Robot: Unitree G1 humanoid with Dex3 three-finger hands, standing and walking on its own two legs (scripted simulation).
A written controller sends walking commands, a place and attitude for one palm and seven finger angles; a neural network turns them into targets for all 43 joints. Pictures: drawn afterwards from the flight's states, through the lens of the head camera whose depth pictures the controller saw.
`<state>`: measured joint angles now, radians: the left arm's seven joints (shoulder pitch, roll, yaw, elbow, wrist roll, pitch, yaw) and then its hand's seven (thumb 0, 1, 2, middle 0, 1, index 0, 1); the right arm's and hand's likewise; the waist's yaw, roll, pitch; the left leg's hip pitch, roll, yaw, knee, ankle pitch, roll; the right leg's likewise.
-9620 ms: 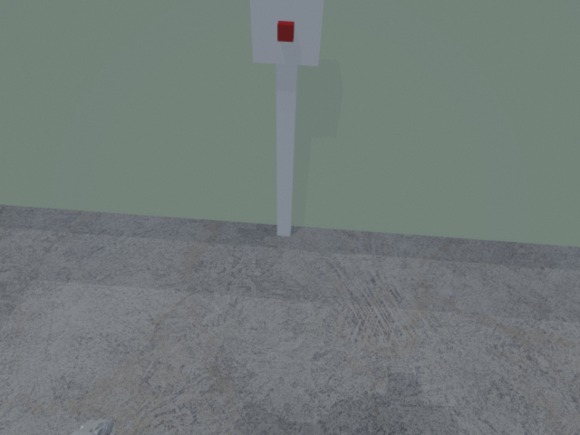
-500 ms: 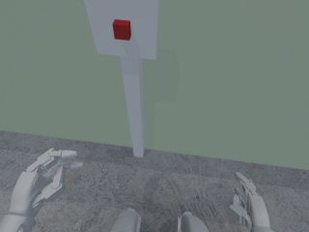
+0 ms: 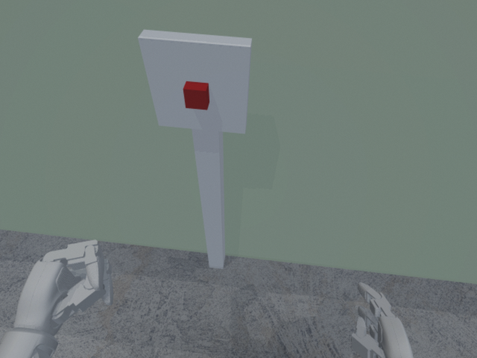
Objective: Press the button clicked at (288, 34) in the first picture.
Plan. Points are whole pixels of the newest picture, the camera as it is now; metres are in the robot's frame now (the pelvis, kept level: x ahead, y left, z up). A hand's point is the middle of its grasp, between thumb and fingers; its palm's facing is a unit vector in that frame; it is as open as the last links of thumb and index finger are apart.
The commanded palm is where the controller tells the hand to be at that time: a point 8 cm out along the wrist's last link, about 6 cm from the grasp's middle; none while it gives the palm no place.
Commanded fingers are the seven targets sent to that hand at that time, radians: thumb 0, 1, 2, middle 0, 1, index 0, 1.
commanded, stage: raise the hand and make a fist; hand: left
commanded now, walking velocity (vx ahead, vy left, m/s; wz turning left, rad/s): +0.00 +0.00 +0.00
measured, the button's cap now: (197, 94) +0.52 +0.12 +0.17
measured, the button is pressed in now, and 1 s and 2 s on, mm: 0 0 0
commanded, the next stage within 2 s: aim a knuckle at the button in 1.02 s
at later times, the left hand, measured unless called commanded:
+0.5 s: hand (91, 251) +0.22 +0.21 +0.14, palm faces +0.00 -1.00 -0.08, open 3.1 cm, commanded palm +0.19 +0.26 +0.15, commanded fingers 0.00 0.90 0.90 -1.30 -1.50 -1.30 -1.50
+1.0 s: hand (100, 244) +0.22 +0.19 +0.16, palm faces +0.02 -1.00 -0.07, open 3.1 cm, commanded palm +0.19 +0.24 +0.16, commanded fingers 0.00 0.90 0.90 -1.30 -1.50 -1.30 -1.50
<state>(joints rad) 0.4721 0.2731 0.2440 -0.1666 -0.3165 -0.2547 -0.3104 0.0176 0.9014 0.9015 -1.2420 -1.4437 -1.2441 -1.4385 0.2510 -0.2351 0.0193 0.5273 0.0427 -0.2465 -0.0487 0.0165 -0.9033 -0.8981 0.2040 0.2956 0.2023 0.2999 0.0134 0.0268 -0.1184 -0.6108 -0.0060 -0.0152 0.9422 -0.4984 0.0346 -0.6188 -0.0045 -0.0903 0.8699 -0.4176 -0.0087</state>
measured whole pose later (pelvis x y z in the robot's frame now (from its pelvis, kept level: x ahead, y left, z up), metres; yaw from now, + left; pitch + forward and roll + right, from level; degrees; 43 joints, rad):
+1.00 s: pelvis -0.01 -0.02 +0.04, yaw +0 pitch +0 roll -1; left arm 0.24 0.30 0.27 -0.14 -0.31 -0.02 -0.31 0.02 0.90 0.90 -1.30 -1.50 -1.30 -1.50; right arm 0.25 -0.26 0.07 0.59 0.06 -0.29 -0.09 0.02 -0.90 -0.90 0.20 0.30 0.20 0.30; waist 0.04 0.05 -0.05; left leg -0.28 0.00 -0.02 0.63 -0.35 0.01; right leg -0.30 0.01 -0.09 0.59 -0.29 -0.03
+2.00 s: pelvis +0.00 -0.02 +0.03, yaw -1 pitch +4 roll +0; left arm -0.33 0.21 0.14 0.41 -0.18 -0.10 -0.11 0.02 0.90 0.90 -1.30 -1.50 -1.30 -1.50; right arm 0.26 -0.25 0.05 0.64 0.04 -0.16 -0.06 0.02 -0.90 -0.90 0.20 0.30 0.20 0.30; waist -0.02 0.03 -0.04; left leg -0.35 -0.01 0.02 0.63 -0.35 0.01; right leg -0.40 0.00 -0.05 0.63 -0.30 -0.03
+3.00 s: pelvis -0.01 -0.01 +0.03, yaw -2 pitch +8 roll +0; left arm -0.67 0.21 0.19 0.88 -0.13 -0.28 -0.05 0.02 0.90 0.90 -1.30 -1.50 -1.30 -1.50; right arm 0.31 -0.25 0.03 0.62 0.03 -0.05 -0.02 0.01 -0.91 -0.90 0.20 0.30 0.20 0.30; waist -0.07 0.01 -0.07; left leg -0.49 0.00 0.03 0.71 -0.37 0.02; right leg -0.54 0.01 -0.04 0.69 -0.30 -0.03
